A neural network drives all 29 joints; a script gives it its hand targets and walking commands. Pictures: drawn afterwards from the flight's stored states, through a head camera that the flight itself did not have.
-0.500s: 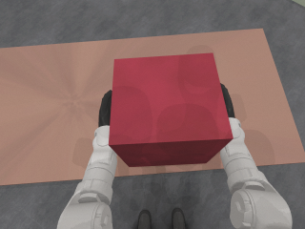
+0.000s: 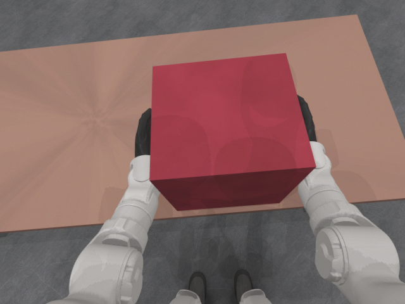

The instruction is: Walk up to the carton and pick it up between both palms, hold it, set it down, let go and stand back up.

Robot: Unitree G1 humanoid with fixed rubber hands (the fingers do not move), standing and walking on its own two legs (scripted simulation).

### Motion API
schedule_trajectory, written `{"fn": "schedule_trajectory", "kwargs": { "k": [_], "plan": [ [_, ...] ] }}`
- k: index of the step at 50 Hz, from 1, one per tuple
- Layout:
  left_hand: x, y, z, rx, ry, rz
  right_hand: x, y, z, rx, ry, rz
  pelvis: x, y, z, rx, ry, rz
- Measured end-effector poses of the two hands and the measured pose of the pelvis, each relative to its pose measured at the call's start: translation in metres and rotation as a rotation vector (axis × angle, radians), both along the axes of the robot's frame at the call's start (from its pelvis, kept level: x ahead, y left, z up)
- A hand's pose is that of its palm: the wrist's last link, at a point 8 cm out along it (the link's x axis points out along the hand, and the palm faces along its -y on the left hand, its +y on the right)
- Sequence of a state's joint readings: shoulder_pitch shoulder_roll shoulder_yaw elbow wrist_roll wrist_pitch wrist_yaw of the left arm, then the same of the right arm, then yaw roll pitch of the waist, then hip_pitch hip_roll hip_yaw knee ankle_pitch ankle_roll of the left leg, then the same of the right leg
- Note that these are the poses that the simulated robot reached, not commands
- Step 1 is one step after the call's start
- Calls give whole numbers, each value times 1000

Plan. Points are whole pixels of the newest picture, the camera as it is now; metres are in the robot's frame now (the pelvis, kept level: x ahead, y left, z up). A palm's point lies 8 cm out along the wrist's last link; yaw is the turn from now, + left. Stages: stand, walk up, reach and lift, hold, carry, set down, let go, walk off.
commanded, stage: set down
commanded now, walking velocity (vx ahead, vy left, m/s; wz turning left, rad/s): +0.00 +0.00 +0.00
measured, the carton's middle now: (223, 143) +0.43 -0.01 -0.03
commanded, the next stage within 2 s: none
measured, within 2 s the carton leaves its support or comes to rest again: rests again in 0.22 s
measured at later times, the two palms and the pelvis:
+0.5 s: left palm (119, 123) +0.45 +0.18 +0.03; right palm (331, 112) +0.46 -0.19 +0.03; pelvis -0.05 -0.01 -0.04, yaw -2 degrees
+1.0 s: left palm (80, 106) +0.44 +0.21 +0.10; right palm (368, 90) +0.45 -0.21 +0.10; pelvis -0.06 +0.00 -0.01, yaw -2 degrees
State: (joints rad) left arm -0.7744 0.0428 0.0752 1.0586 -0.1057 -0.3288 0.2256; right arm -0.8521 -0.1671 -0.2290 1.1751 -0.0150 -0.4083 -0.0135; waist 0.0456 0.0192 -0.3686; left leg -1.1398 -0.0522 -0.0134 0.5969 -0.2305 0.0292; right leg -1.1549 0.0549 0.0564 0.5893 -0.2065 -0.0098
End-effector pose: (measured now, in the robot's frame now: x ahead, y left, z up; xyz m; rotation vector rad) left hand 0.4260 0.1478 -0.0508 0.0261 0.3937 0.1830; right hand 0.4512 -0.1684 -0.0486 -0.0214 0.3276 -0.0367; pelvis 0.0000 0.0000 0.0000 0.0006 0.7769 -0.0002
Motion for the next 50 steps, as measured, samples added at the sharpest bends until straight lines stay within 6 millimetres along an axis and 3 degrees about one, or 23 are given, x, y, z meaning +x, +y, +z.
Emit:
{"fn": "schedule_trajectory", "kwargs": {
  "k": [13, 17, 22, 28, 32, 42, 50],
  "plan": [
    [-10, 5, -1, -34, -34, 8, -9, -1, 4, -1, -13, 48, -27, -7, -34, 24, -54, -15],
    [0, 13, 19, -37, -82, 10, -5, -4, 19, -23, -30, 91, -38, -9, -41, 12, -56, -21],
    [15, 22, 58, -8, -107, -2, 3, -14, 55, -19, -49, 69, -50, -10, -46, 1, -101, -21],
    [20, 33, 96, 3, -60, 15, 6, -31, 101, -19, -30, 32, -59, -8, -41, -4, -202, -31],
    [19, 41, 113, 0, -57, 28, 3, -41, 120, -22, -16, 18, -63, -6, -35, -1, -242, -35],
    [17, 60, 133, -1, -72, 28, -1, -47, 135, -4, 2, 25, -65, -4, -18, -6, -225, -29],
    [15, 61, 146, 7, -62, 4, 4, -46, 145, 20, 3, 33, -60, -2, -5, -18, -216, -15]
  ]
}}
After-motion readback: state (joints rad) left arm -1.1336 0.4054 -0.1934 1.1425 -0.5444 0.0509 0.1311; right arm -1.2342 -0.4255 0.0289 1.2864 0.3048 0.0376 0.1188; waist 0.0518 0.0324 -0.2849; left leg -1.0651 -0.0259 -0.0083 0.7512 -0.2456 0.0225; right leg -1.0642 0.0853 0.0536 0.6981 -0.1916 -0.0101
